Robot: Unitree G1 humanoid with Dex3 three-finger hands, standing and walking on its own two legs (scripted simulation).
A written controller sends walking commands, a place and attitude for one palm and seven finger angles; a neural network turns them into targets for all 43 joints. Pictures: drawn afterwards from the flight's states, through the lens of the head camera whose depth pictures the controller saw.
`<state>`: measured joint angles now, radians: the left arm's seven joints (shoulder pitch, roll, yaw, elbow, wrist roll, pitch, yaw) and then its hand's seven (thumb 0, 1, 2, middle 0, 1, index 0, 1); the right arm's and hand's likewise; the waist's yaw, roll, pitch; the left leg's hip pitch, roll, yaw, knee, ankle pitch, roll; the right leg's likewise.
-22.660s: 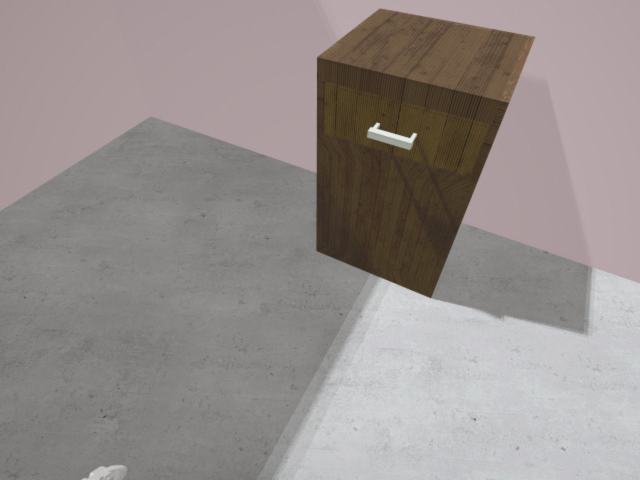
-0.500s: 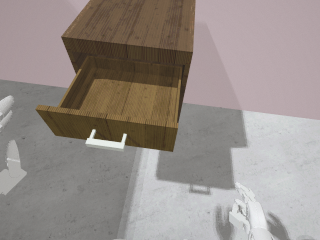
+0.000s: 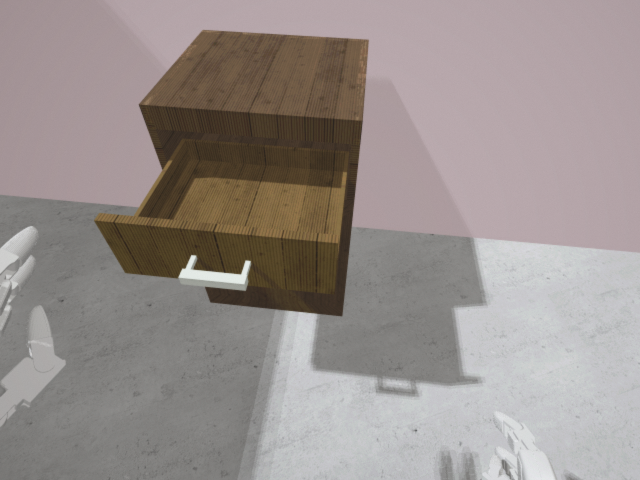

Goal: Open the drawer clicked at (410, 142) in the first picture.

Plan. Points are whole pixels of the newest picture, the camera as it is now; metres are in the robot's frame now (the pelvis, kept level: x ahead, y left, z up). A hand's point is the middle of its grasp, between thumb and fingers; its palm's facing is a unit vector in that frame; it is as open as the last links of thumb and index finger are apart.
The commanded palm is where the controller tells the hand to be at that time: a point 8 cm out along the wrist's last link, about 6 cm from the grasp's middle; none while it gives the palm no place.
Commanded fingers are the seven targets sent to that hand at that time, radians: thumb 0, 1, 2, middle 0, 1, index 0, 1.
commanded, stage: stop stepping back and stand still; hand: left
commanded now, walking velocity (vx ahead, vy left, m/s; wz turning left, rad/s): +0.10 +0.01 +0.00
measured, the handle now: (217, 271) +0.49 +0.22 -0.11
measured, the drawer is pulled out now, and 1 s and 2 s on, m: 0.30 0.30 0.30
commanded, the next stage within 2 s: let the arm hang, fingers relaxed in 0.16 s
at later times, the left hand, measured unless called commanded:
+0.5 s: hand out of the picture +0.11 +0.20 -0.15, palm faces +0.03 -0.97 -0.23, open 7.4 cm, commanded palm none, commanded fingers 0.00 0.90 0.90 -0.20 -0.30 -0.20 -0.30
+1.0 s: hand out of the picture -0.01 +0.18 -0.17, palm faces +0.04 -0.98 -0.19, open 7.3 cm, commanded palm none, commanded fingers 0.00 0.90 0.90 -0.20 -0.30 -0.20 -0.30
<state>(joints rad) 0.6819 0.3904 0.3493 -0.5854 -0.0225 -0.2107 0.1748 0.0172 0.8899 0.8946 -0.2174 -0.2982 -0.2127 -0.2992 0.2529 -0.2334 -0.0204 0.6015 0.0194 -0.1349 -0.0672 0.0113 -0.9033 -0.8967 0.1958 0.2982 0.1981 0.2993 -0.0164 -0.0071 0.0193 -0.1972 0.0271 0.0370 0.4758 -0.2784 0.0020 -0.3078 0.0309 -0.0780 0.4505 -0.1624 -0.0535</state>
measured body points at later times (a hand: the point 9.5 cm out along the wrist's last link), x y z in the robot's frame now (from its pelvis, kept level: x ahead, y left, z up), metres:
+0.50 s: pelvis +0.00 +0.01 -0.01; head +0.02 +0.01 +0.44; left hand +0.11 +0.25 -0.13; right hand +0.08 -0.22 -0.15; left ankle +0.00 +0.13 -0.74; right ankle +0.07 -0.07 -0.74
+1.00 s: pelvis +0.02 +0.02 +0.00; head +0.04 +0.01 +0.45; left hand -0.01 +0.23 -0.16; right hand -0.03 -0.17 -0.16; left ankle +0.00 +0.13 -0.74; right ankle +0.07 -0.07 -0.74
